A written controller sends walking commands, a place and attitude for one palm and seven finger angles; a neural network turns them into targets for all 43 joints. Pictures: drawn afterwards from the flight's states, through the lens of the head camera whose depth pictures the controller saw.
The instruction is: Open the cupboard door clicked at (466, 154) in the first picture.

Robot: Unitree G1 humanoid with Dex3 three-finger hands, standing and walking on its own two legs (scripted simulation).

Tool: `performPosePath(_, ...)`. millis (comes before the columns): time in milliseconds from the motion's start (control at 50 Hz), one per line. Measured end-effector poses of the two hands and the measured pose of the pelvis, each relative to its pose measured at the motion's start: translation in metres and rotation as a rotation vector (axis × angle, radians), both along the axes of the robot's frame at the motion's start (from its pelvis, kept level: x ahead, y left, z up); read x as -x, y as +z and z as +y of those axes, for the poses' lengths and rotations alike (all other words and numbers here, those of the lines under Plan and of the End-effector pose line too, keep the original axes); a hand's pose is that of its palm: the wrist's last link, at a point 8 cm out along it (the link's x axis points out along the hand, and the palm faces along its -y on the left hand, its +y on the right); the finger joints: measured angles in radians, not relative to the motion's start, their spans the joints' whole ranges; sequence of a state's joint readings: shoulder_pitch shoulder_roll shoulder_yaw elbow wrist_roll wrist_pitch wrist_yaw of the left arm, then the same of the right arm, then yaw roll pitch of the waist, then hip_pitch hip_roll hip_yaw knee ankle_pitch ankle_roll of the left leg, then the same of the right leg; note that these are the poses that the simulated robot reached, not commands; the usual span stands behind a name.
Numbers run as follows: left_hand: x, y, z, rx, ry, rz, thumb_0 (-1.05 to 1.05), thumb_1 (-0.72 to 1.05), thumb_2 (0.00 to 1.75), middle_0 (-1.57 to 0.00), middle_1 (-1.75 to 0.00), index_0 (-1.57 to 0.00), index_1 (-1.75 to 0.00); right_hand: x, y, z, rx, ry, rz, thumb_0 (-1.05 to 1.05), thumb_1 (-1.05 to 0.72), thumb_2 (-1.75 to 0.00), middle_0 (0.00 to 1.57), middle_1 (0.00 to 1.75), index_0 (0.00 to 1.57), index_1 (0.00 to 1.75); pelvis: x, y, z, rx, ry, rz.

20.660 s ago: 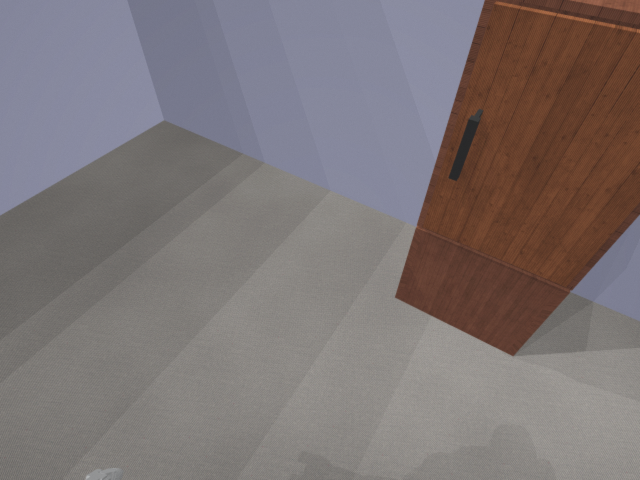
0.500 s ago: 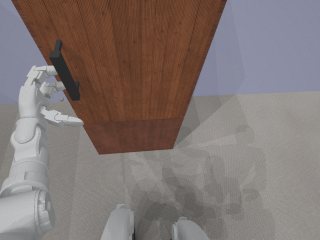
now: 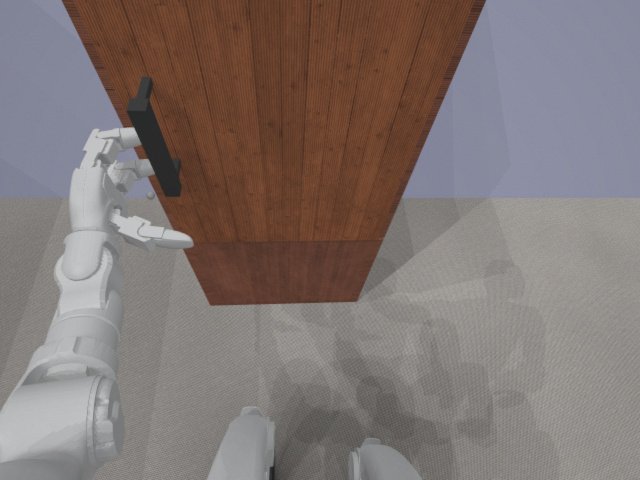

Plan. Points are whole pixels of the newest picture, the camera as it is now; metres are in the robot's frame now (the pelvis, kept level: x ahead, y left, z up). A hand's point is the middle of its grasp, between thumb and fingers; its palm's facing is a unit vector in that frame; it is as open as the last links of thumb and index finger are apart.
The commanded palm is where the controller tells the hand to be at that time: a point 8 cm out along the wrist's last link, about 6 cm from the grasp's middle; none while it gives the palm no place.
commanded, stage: slide the fingers in behind the handle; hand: left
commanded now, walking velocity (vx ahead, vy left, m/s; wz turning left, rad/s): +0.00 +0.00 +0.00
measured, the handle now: (160, 142) +0.52 +0.23 +0.06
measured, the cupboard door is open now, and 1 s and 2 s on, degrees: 0 0 0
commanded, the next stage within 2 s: move the hooked fingers beside the handle in 0.16 s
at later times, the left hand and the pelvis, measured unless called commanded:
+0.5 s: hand (148, 193) +0.44 +0.23 +0.05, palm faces +0.13 -0.99 -0.01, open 14.4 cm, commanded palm +0.42 +0.25 +0.05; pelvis +0.00 +0.01 +0.00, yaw +0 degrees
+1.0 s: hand (145, 193) +0.44 +0.23 +0.05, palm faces +0.10 -0.99 -0.02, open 14.3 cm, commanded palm +0.42 +0.27 +0.05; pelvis +0.00 +0.00 +0.00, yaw -2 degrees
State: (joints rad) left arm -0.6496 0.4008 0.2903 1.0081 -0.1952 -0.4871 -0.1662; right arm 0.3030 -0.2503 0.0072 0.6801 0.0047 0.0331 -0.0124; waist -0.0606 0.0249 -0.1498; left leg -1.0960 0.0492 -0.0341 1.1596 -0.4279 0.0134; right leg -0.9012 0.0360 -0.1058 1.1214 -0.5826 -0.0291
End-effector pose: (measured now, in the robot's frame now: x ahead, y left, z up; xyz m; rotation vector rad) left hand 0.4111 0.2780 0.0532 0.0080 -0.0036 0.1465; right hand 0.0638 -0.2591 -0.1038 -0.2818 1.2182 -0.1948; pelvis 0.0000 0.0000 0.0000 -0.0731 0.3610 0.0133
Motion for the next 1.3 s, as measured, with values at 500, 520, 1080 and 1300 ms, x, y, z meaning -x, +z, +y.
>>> performPosePath(500,-0.003,0.000,0.003,-0.006,-0.014,-0.004,-0.02,-0.51,0.30,-0.23,-1.21,-0.22,-1.21,0.002,-0.001,0.006,0.001,0.003,0.010,0.00,-0.90,-0.90,0.20,0.30,0.20,0.30,0.000,0.000,0.005,0.003,-0.001,0.002)
performPosePath(520,-0.004,0.000,0.004,-0.006,-0.017,-0.004,-0.02,-0.51,0.30,-0.24,-1.22,-0.22,-1.21,0.002,0.000,0.005,0.002,0.000,0.009,0.00,-0.90,-0.90,0.20,0.30,0.20,0.30,0.000,0.000,0.005,0.003,-0.002,0.002)
performPosePath(1080,-0.006,-0.001,0.010,-0.008,-0.051,0.010,-0.02,-0.50,0.30,-0.28,-1.19,-0.26,-1.19,0.010,0.002,-0.002,0.012,-0.056,0.003,0.00,-0.90,-0.90,0.20,0.30,0.20,0.30,-0.003,0.000,0.001,-0.009,-0.034,0.006)
performPosePath(1300,-0.001,0.000,0.027,-0.008,-0.038,0.009,-0.02,-0.50,0.30,-0.29,-1.20,-0.29,-1.20,0.011,0.001,-0.009,0.027,-0.063,-0.001,0.00,-0.90,-0.90,0.20,0.30,0.20,0.30,-0.002,-0.003,-0.003,-0.009,-0.040,0.011)
